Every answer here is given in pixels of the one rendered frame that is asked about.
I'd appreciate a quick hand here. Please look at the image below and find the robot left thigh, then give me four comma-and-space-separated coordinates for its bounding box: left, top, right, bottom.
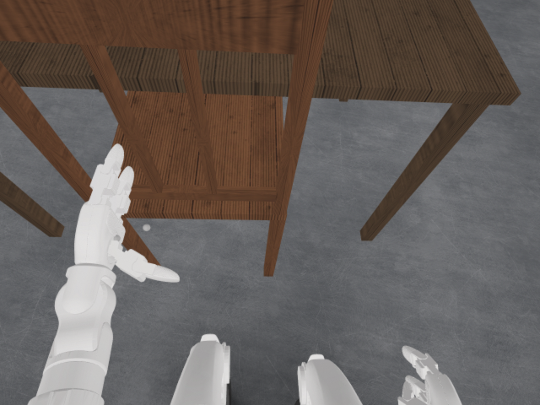
170, 341, 230, 405

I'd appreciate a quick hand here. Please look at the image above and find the robot right thigh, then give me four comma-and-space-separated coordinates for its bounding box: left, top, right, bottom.
298, 359, 363, 405

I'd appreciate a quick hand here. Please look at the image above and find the left robot hand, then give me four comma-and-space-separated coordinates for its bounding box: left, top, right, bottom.
74, 143, 180, 283

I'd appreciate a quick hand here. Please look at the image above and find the table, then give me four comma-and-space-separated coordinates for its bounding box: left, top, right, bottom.
0, 0, 521, 240

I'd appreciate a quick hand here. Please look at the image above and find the robot thigh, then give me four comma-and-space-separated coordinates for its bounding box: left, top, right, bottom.
298, 359, 363, 405
170, 341, 230, 405

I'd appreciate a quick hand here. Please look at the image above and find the right robot hand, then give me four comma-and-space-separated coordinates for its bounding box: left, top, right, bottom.
397, 346, 462, 405

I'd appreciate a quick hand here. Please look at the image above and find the left robot forearm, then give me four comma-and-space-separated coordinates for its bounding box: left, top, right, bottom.
28, 263, 116, 405

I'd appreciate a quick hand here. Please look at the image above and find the chair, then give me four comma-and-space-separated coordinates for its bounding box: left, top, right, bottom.
0, 0, 333, 277

